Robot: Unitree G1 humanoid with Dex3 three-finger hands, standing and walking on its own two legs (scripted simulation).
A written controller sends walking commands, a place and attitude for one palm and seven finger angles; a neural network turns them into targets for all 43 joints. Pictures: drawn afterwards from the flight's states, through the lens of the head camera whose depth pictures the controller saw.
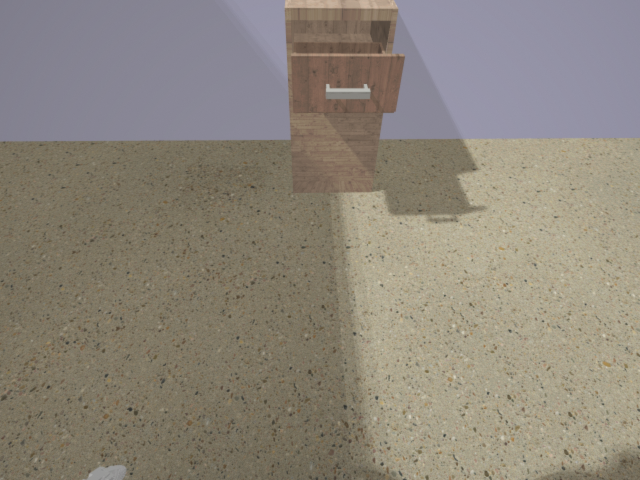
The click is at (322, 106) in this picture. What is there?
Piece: drawer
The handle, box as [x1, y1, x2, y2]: [326, 84, 370, 98]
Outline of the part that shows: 326,84 326,98 369,98 370,91 366,84 364,84 363,88 330,88 328,84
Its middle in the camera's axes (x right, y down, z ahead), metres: +0.08 -0.46 +1.19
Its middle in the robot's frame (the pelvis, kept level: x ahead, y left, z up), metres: +1.20 -0.01 -0.08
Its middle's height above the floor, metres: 0.69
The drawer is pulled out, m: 0.30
